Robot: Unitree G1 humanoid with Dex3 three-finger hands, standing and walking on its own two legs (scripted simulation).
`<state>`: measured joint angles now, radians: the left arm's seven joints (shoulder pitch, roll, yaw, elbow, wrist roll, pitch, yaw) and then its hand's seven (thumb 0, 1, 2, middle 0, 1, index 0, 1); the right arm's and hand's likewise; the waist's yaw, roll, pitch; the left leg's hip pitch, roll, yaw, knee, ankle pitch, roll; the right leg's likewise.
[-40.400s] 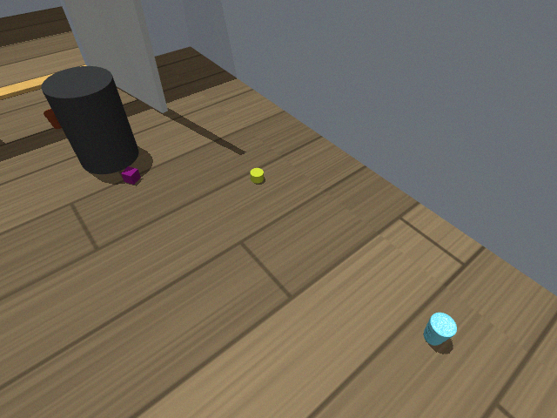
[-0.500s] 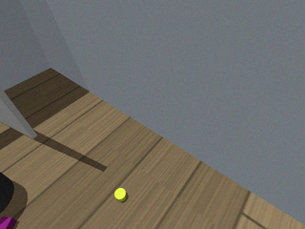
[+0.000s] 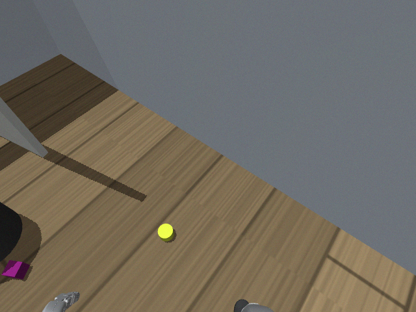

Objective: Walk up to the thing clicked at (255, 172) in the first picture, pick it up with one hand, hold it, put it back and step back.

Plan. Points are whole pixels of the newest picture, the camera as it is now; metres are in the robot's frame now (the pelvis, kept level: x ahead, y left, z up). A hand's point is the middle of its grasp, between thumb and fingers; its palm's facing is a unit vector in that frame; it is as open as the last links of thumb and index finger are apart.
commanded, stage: walk up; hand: left
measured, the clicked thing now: (166, 232) +0.50 +0.22 -0.74
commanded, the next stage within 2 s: none
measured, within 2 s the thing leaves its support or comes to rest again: neither
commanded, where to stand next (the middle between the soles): +0.11 +0.00 m, yaw -2 degrees
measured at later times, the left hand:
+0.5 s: hand out of the picture +0.00 +0.30 -0.17, palm faces -0.11 -0.92 -0.38, open 7.3 cm
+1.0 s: hand out of the picture -0.12 +0.29 -0.16, palm faces -0.04 -0.94 -0.33, open 7.3 cm
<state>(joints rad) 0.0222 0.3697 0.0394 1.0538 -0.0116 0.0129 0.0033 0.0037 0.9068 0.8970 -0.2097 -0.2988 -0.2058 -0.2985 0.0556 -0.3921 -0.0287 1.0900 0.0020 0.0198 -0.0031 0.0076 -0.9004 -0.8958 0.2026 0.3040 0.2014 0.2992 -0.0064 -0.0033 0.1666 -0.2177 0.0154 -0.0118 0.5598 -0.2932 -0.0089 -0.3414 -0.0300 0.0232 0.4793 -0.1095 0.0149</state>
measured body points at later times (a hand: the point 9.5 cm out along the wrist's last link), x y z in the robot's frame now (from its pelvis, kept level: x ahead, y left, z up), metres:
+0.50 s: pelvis -0.11 +0.04 -0.01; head -0.03 +0.05 +0.43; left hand +0.01 +0.35 -0.15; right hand -0.04 -0.28 -0.12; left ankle -0.06 +0.13 -0.73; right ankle -0.16 -0.09 -0.71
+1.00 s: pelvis -0.26 +0.04 +0.00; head -0.21 +0.07 +0.44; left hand -0.12 +0.34 -0.13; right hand -0.19 -0.28 -0.11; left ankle -0.25 +0.15 -0.73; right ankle -0.23 -0.09 -0.68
